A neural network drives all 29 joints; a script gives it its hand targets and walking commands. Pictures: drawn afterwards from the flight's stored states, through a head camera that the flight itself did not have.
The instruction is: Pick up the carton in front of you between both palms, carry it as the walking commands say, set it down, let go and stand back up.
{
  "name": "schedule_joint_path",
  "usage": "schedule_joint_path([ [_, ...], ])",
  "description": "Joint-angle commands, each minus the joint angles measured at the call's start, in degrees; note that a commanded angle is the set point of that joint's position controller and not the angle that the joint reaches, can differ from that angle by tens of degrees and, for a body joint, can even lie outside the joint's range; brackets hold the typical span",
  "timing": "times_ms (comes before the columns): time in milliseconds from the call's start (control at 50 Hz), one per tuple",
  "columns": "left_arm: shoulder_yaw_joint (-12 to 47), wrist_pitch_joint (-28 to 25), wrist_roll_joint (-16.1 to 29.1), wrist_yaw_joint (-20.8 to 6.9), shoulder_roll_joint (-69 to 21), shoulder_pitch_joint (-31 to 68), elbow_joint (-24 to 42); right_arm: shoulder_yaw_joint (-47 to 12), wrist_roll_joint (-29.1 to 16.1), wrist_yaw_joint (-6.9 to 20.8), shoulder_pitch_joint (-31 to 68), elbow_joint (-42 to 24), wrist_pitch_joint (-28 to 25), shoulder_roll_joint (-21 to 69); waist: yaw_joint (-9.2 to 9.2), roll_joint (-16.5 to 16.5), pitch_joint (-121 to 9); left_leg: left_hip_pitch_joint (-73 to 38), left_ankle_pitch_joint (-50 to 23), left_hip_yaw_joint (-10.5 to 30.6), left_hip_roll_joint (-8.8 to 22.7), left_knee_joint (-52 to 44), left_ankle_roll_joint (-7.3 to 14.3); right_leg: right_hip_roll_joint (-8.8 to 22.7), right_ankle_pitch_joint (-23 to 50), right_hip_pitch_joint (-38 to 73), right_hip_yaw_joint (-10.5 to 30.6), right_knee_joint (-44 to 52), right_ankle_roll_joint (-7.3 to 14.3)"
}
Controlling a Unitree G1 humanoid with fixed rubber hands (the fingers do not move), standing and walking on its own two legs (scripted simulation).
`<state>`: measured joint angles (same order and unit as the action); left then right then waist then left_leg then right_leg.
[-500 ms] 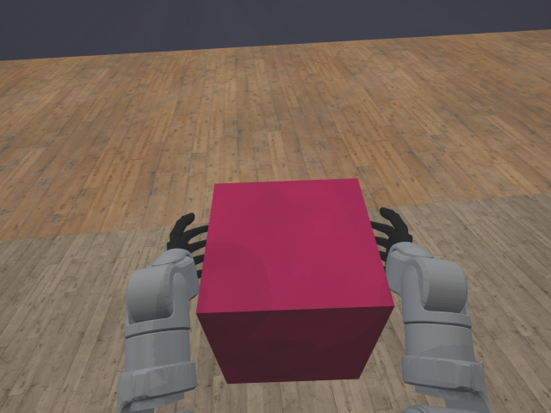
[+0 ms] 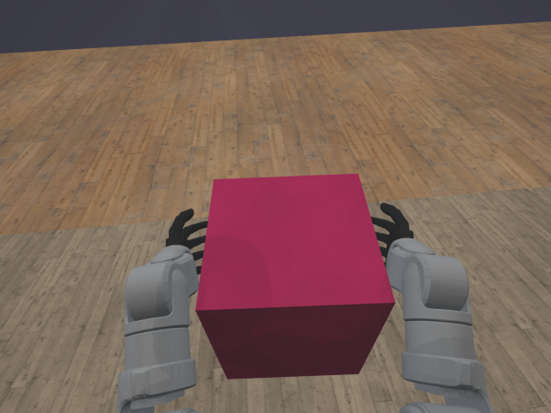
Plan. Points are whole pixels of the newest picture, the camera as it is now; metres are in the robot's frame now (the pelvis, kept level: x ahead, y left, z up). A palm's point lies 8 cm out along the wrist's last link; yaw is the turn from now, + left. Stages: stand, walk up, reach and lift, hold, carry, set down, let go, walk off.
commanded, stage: carry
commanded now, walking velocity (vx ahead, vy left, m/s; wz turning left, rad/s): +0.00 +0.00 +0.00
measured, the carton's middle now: (289, 281) +0.33 +0.00 +0.05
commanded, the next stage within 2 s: none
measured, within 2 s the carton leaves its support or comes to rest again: neither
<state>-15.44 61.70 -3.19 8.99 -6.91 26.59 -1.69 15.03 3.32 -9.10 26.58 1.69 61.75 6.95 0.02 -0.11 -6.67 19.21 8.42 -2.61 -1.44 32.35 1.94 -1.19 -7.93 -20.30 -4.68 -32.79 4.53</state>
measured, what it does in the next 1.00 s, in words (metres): shifts its weight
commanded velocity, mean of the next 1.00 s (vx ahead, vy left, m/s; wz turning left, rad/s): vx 0.16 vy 0.00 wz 0.00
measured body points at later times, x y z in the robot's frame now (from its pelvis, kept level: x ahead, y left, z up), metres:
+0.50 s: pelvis +0.00 +0.00 +0.00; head -0.02 +0.00 +0.45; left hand +0.33 +0.15 +0.11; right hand +0.33 -0.15 +0.11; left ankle +0.01 +0.10 -0.73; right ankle +0.02 -0.08 -0.73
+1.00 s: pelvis +0.05 +0.01 -0.01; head +0.02 +0.02 +0.44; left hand +0.38 +0.17 +0.10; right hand +0.39 -0.13 +0.11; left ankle +0.01 +0.10 -0.73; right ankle +0.02 -0.08 -0.73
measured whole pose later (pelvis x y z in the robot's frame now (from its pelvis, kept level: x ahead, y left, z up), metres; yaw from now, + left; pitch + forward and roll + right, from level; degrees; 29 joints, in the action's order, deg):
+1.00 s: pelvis +0.05 +0.01 -0.01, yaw +0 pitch +4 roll +1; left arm -14.2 61.5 -3.5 9.3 -6.5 26.8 -4.1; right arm 16.0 3.0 -9.1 26.4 3.4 61.5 6.7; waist 1.2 -2.2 -9.8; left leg 18.0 15.6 -4.1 -2.8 35.4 4.2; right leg 0.8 -14.9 -20.0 -3.8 -38.0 3.5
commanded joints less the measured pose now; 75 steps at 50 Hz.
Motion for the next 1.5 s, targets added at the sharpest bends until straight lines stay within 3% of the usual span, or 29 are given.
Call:
schedule_joint_path([
  [0, 33.0, -0.6, 9.5, -0.9, -43.3, 33.7, 3.6, -32.8, -9.2, 0.9, 33.8, -3.6, -0.7, 43.2, 0.04, -0.1, -16.9, -5.1, -9.1, 7.6, 8.7, -4.1, 2.7, 9.6, 10.6, 7.4, 8.8, 4.3, 1.3],
  [680, 33.0, -0.3, 9.5, -1.0, -43.6, 34.2, 3.5, -32.8, -9.3, 1.1, 34.3, -3.5, -0.5, 43.5, 0.01, 0.0, -17.0, -5.3, -9.9, 7.7, 8.9, -4.2, 2.9, 9.6, 10.6, 7.7, 8.5, 4.0, 1.0],
  [720, 32.9, -0.3, 9.5, -1.1, -43.7, 34.3, 3.2, -32.8, -9.3, 1.1, 34.4, -3.5, -0.5, 43.6, 0.04, 0.0, -16.9, -4.5, 0.1, 7.7, 8.1, -5.3, 3.1, 9.3, 0.1, 6.9, 8.8, 5.3, 1.5],
  [760, 32.9, -0.3, 9.2, -1.0, -43.7, 34.6, 2.8, -32.8, -9.2, 1.0, 35.3, -3.2, -0.4, 43.6, 0.18, -0.6, -14.3, -1.3, 16.0, 7.6, 6.3, -5.5, 4.2, 8.6, -17.0, 4.3, 9.9, 6.9, 2.7],
  [800, 32.7, -0.5, 8.8, -0.9, -43.4, 35.5, 2.2, -32.6, -9.0, 0.8, 36.0, -2.3, -0.4, 43.4, 0.34, -1.8, -10.6, 3.7, 23.4, 7.3, 5.1, -3.8, 4.8, 9.4, -27.2, 3.1, 13.3, 9.4, 4.3],
  [840, 32.5, -0.7, 8.8, -0.6, -42.7, 35.6, 1.7, -32.4, -9.0, 0.7, 36.1, -1.6, -0.6, 43.3, 1.58, -4.6, -10.0, 8.2, 18.9, 3.8, 2.7, 2.6, 4.2, 12.7, -24.5, 7.2, 18.6, 12.1, 6.4],
  [880, 32.5, -0.9, 8.8, -0.2, -42.1, 35.0, 1.1, -31.8, -8.9, 0.4, 34.7, -0.7, -0.8, 43.1, 2.61, -7.3, -10.1, 11.3, 15.3, -0.6, 0.2, 3.8, 3.1, 16.6, -14.9, 12.2, 22.3, 12.0, 8.6],
  [920, 33.1, -1.2, 9.5, -0.1, -42.5, 35.0, 1.4, -31.1, -8.7, 0.1, 34.0, -0.7, -1.1, 42.8, 2.61, -6.4, -12.3, 7.3, 14.5, -0.5, 0.2, 1.8, 2.8, 16.2, -3.3, 13.0, 20.3, 8.0, 8.1],
  [960, 34.0, -1.5, 10.4, -0.1, -43.3, 35.3, 2.2, -30.6, -8.4, 0.0, 33.2, -0.5, -1.3, 42.9, 1.12, -3.9, -14.7, -2.3, 13.7, 2.9, 1.7, -1.8, 4.2, 13.0, -0.4, 7.3, 14.4, 2.6, 5.4],
  [980, 34.5, -1.6, 10.8, -0.2, -44.0, 35.6, 2.5, -30.2, -8.2, 0.0, 32.5, -0.2, -1.3, 42.5, -0.25, 1.0, -14.7, -9.2, 12.2, 10.4, 6.0, -6.1, 6.3, 9.1, -2.3, -0.1, 8.7, -4.8, 2.8],
  [1000, 34.7, -1.6, 10.9, -0.2, -44.5, 35.3, 2.4, -29.9, -7.8, 0.0, 31.0, 0.5, -1.3, 41.8, -1.87, 9.3, -13.5, -17.5, 0.4, 23.1, 15.0, -9.3, 9.7, 2.9, -8.4, -11.9, 1.7, -15.2, -0.4],
  [1020, 34.6, -1.7, 10.7, -0.1, -44.3, 35.1, 2.0, -29.7, -7.3, -0.1, 30.3, 0.8, -1.4, 41.3, -3.47, 13.6, -11.0, -25.2, -12.7, 30.4, 20.3, -8.3, 14.3, 0.0, -24.5, -25.1, 0.5, -20.6, -1.5],
  [1040, 34.4, -1.9, 10.6, -0.1, -44.3, 35.6, 1.8, -29.9, -7.5, 0.0, 31.4, -0.3, -1.6, 41.5, -5.15, 10.2, -10.2, -29.9, -20.9, 32.4, 21.1, -6.0, 16.2, 0.7, -28.6, -31.7, 2.2, -25.1, -1.2],
  [1080, 33.5, -2.4, 10.2, 0.0, -44.8, 34.2, 1.9, -32.5, -9.7, 0.3, 34.3, -4.1, -2.4, 42.9, -5.46, 4.6, -11.7, -32.8, -21.2, 29.3, 19.8, -5.4, 14.2, 2.3, -23.4, -35.2, 3.7, -27.8, -1.2],
  [1120, 33.3, -3.0, 9.9, 0.1, -45.2, 33.7, 3.4, -35.7, -12.9, 1.0, 37.6, -8.0, -3.6, 44.9, -4.56, 5.4, -12.5, -31.6, -22.4, 24.1, 17.5, -6.1, 11.6, 3.0, -17.0, -33.1, 3.3, -25.4, -1.9],
  [1160, 33.3, -3.6, 9.0, 0.2, -44.6, 32.7, 5.0, -37.9, -15.1, 1.6, 38.2, -10.2, -4.5, 45.5, -4.54, 6.0, -12.1, -27.4, -23.9, 19.0, 15.0, -7.8, 10.4, 2.6, -10.1, -28.3, 1.9, -19.9, -2.5],
  [1260, 33.0, -3.6, 6.7, 0.5, -40.7, 26.7, 7.5, -40.2, -16.7, 2.2, 32.7, -9.8, -4.7, 44.1, -5.47, 7.0, -11.2, -22.5, -32.7, 8.5, 9.0, -6.8, 6.7, -0.3, 8.4, -13.2, -2.1, 1.0, -1.4],
  [1300, 33.0, -3.1, 6.3, 0.3, -39.2, 25.1, 8.2, -40.1, -16.2, 2.1, 30.4, -9.2, -4.5, 43.7, -3.83, 7.8, -12.9, -21.6, -37.4, 6.6, 8.7, -2.9, 4.6, -1.8, 14.6, -3.1, -2.7, 6.5, -0.3],
  [1320, 32.8, -3.0, 6.1, 0.1, -38.6, 23.8, 8.0, -40.0, -15.8, 2.1, 30.0, -9.0, -4.2, 43.6, -1.86, 7.9, -14.7, -21.2, -38.8, 4.4, 8.1, 2.5, 3.1, -1.8, 17.2, 3.3, -3.1, 9.1, 0.3],
  [1340, 32.6, -2.9, 6.0, -0.1, -38.2, 22.9, 8.0, -39.8, -15.2, 2.1, 29.5, -8.7, -4.0, 43.6, 0.71, 6.2, -17.5, -17.8, -35.0, 1.6, 6.4, 11.5, 1.6, -1.5, 19.2, 13.0, -3.7, 11.5, 0.5],
  [1360, 32.4, -2.6, 5.6, -0.3, -38.1, 21.8, 7.9, -39.3, -14.4, 1.9, 29.5, -8.2, -3.7, 43.0, 3.02, 2.6, -20.0, -7.7, -19.8, 1.0, 4.8, 22.6, 0.6, 3.4, 18.1, 24.4, 1.2, 8.2, 0.2],
  [1380, 31.6, -2.3, 5.5, -0.5, -36.6, 21.3, 7.5, -38.6, -13.2, 1.6, 29.1, -7.6, -3.2, 43.0, 2.35, -7.9, -21.8, 5.8, 19.6, 0.2, 0.5, 33.9, -0.1, 14.6, 30.9, 33.9, 14.4, -1.0, 0.2],
  [1400, 31.4, -2.3, 5.7, 0.0, -34.8, 23.1, 6.2, -37.5, -12.3, 1.4, 26.7, -5.5, -2.6, 42.8, 2.58, -17.1, -26.6, 19.0, 26.0, 2.6, -5.1, 48.1, -0.7, 23.9, 22.8, 42.4, 35.4, 3.5, 11.0],
  [1420, 32.8, -2.5, 6.8, -0.1, -37.1, 21.6, 5.5, -36.7, -11.9, 1.0, 28.0, -6.3, -2.6, 42.2, 3.82, -13.3, -23.6, 25.1, 24.5, 4.6, -2.0, 50.5, 0.2, 22.6, 18.7, 40.4, 36.7, 4.5, 12.3],
  [1440, 34.6, -3.1, 8.8, -0.7, -40.0, 24.0, 7.2, -36.7, -11.4, 0.8, 28.4, -6.7, -2.7, 43.8, 3.54, -11.5, -22.4, 26.8, 21.5, 5.0, -0.2, 49.4, 0.6, 21.0, 9.2, 35.3, 35.9, 7.2, 12.1],
  [1460, 36.5, -3.7, 11.0, -1.6, -43.3, 27.8, 9.1, -36.7, -10.9, 0.9, 30.4, -7.7, -3.2, 45.5, 3.11, -4.4, -19.6, 24.5, 18.3, 4.7, 1.6, 45.2, 0.5, 18.8, 6.4, 28.2, 32.5, 9.0, 10.2],
  [1480, 38.5, -4.4, 12.9, -2.6, -46.2, 31.9, 11.3, -36.2, -10.4, 1.1, 31.2, -8.1, -3.9, 47.2, 2.05, -3.0, -17.7, 21.9, 16.0, 4.8, 2.8, 40.5, 0.6, 17.5, 5.9, 22.2, 29.0, 10.4, 8.6],
])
